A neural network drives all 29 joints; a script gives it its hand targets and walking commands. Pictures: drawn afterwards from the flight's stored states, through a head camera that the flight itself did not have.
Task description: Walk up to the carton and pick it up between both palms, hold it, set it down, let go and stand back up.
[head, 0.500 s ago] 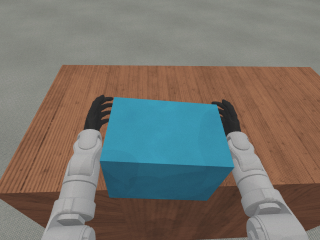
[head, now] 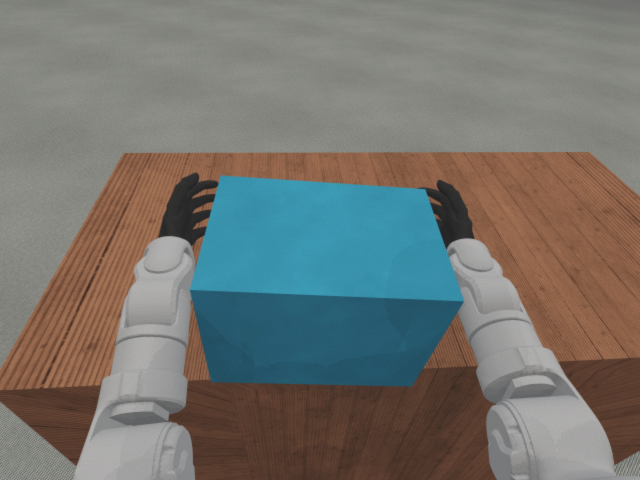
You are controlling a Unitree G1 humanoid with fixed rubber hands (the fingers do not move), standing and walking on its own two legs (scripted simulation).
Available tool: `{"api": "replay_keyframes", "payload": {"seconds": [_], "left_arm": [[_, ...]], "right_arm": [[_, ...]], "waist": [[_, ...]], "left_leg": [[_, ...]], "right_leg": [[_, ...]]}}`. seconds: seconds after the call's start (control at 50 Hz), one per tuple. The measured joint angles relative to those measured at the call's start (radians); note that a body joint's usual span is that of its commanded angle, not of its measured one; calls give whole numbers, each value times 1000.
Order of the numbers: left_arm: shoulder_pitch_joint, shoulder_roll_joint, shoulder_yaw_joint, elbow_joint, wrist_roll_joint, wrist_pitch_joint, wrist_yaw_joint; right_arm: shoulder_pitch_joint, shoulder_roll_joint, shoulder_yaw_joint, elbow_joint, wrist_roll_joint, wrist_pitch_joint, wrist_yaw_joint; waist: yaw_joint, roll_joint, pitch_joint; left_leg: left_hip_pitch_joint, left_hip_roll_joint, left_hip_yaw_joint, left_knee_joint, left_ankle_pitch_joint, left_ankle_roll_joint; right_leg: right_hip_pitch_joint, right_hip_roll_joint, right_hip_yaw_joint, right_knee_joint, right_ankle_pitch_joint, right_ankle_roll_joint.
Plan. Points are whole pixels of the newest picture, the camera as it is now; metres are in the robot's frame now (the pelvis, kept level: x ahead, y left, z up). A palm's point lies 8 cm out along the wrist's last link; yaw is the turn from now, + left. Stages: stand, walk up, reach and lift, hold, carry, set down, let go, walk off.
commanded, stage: reach and lift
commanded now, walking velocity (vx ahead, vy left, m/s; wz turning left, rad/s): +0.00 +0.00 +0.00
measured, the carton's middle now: (319, 284) +0.35 +0.00 +0.10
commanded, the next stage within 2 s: hold in 1.34 s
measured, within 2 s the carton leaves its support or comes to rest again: neither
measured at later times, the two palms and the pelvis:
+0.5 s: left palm (170, 226) +0.37 +0.18 +0.18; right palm (466, 230) +0.37 -0.17 +0.17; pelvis +0.00 +0.01 +0.00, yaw -1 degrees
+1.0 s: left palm (170, 215) +0.37 +0.17 +0.20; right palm (470, 219) +0.37 -0.18 +0.19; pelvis +0.00 +0.00 +0.00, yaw -1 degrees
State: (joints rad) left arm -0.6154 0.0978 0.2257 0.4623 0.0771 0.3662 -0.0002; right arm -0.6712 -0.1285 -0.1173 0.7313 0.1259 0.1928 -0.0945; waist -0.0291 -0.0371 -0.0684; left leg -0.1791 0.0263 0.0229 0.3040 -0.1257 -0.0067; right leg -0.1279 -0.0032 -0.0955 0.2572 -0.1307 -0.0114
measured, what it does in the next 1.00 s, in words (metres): stands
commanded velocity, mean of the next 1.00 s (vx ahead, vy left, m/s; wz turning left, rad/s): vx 0.00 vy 0.00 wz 0.00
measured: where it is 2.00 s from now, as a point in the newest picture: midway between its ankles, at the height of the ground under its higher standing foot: outside the picture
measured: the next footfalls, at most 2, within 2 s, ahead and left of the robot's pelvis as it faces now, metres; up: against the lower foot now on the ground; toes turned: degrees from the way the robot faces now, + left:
none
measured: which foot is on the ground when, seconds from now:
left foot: down 0.00-1.00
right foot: down 0.00-1.00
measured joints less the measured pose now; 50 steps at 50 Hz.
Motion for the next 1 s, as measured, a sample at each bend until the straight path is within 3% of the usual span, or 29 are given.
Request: {"api": "replay_keyframes", "payload": {"seconds": [0.42,1.0], "left_arm": [[67,-28,16,-260,42,196,-8],[21,-27,46,-277,60,267,-28]], "right_arm": [[25,-25,60,-146,104,124,-26],[-25,-27,51,-137,106,173,-25]], "waist": [[-33,-9,10],[-34,-7,11]], "left_leg": [[62,-4,7,19,-27,6],[76,-1,11,12,-24,4]], "right_leg": [[67,-4,9,2,-14,10],[74,-1,13,7,-16,6]]}}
